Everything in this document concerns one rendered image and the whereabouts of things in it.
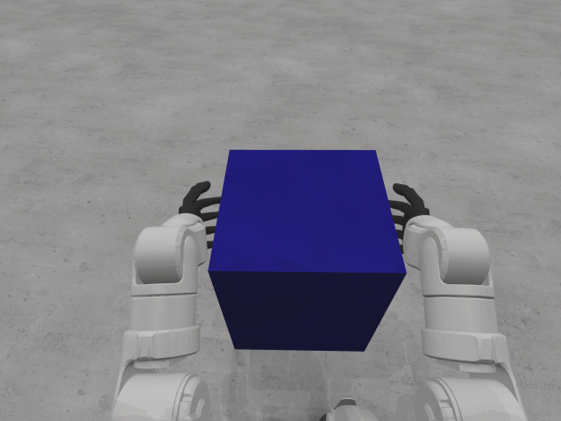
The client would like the left robot upper arm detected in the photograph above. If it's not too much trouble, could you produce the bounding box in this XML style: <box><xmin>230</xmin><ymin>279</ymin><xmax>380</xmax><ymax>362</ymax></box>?
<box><xmin>111</xmin><ymin>373</ymin><xmax>210</xmax><ymax>421</ymax></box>

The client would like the right robot hand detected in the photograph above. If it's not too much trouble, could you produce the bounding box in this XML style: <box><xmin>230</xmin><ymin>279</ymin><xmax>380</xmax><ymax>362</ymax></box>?
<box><xmin>388</xmin><ymin>183</ymin><xmax>430</xmax><ymax>254</ymax></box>

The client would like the carton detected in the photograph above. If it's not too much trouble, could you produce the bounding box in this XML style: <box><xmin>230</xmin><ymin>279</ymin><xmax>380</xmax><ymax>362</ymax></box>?
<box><xmin>208</xmin><ymin>150</ymin><xmax>407</xmax><ymax>352</ymax></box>

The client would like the right robot upper arm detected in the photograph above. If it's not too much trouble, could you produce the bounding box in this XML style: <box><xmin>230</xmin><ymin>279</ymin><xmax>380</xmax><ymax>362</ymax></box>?
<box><xmin>415</xmin><ymin>377</ymin><xmax>526</xmax><ymax>421</ymax></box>

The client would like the left robot hand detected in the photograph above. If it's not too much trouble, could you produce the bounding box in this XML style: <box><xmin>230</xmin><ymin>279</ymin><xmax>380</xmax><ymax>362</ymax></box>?
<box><xmin>179</xmin><ymin>181</ymin><xmax>221</xmax><ymax>249</ymax></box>

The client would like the right robot shin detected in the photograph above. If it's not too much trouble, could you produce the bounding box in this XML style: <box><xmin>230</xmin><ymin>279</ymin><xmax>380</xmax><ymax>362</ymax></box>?
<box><xmin>333</xmin><ymin>398</ymin><xmax>357</xmax><ymax>410</ymax></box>

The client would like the right robot forearm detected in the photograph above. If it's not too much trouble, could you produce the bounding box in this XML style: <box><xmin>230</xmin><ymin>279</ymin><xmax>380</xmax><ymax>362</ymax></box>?
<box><xmin>403</xmin><ymin>215</ymin><xmax>528</xmax><ymax>421</ymax></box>

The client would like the left robot forearm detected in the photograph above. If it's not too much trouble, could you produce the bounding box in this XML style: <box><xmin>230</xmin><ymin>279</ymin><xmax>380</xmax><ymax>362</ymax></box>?
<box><xmin>110</xmin><ymin>213</ymin><xmax>209</xmax><ymax>421</ymax></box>

